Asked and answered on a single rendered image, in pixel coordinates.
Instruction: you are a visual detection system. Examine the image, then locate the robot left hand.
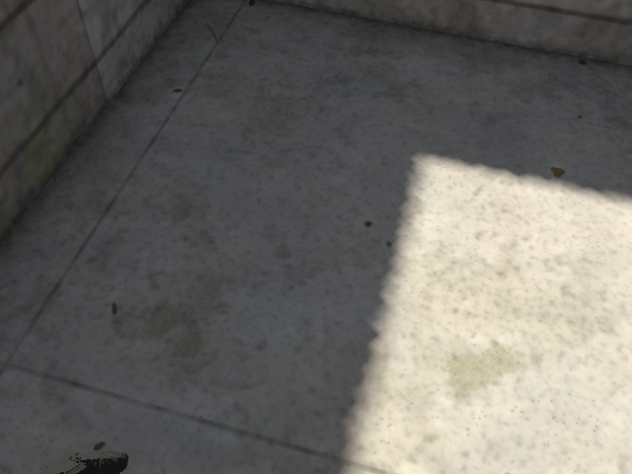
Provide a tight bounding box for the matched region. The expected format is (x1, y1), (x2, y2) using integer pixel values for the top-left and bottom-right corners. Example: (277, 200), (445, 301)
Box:
(40, 451), (128, 474)

